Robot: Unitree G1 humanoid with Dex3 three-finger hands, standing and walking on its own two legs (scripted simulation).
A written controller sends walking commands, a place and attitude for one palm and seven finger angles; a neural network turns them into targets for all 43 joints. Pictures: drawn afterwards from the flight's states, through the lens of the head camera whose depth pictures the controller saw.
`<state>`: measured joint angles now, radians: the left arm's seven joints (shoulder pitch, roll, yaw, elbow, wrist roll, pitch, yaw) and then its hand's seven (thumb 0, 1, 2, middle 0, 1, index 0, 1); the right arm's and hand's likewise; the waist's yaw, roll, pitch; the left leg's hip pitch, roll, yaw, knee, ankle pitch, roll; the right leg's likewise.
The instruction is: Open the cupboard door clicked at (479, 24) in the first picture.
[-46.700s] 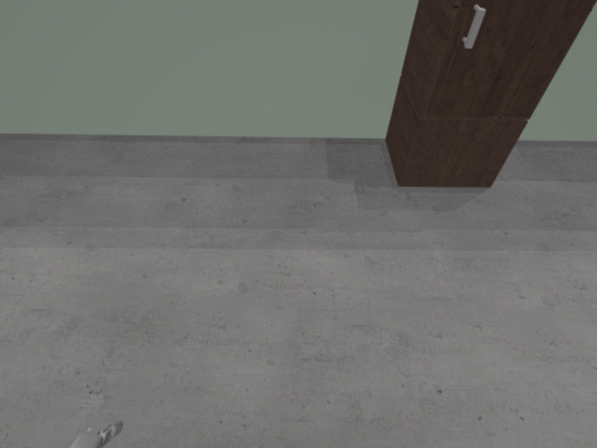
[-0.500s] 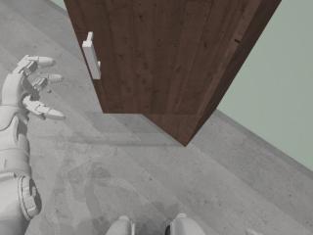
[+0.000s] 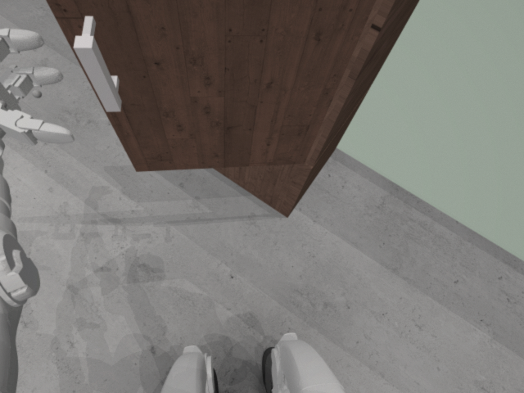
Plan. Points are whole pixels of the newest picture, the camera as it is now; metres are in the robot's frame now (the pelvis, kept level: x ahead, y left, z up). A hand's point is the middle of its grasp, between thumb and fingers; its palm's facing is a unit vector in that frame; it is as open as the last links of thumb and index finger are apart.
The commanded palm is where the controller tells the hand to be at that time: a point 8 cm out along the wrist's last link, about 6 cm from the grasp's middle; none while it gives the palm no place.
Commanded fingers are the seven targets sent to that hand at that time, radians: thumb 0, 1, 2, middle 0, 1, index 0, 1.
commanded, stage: move the hooked fingers beside the handle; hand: left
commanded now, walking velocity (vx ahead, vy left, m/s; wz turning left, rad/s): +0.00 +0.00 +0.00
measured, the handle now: (102, 67) +0.58 +0.19 +0.08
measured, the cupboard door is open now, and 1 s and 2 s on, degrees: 41 41 41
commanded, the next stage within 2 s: slide the fingers in behind the handle in 1.38 s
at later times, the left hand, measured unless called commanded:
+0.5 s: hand (25, 80) +0.55 +0.29 +0.08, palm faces +0.03 -1.00 -0.01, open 14.0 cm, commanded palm +0.52 +0.31 +0.08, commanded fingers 0.00 -0.50 0.30 -0.30 -1.20 -0.30 -1.20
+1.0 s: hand (44, 87) +0.53 +0.26 +0.08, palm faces +0.00 -1.00 -0.01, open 14.0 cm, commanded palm +0.52 +0.30 +0.07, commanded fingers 0.00 -0.50 0.30 -0.30 -1.20 -0.30 -1.20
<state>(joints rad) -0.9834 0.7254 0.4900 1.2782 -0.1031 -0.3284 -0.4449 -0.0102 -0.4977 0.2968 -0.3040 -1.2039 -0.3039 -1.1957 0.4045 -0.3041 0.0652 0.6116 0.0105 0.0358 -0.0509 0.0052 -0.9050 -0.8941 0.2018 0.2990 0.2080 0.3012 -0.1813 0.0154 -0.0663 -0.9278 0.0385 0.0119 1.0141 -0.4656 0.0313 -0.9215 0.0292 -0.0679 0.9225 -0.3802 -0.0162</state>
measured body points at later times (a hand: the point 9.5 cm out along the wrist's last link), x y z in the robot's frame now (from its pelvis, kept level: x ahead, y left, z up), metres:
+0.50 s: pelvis +0.02 +0.02 +0.00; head +0.19 +0.05 +0.42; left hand +0.54 +0.34 +0.08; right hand -0.02 -0.25 -0.09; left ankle +0.00 +0.10 -0.67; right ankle +0.03 -0.11 -0.67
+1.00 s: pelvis +0.01 +0.02 +0.00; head +0.16 +0.05 +0.42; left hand +0.53 +0.31 +0.09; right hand +0.01 -0.25 -0.10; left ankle +0.00 +0.10 -0.67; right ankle +0.03 -0.11 -0.67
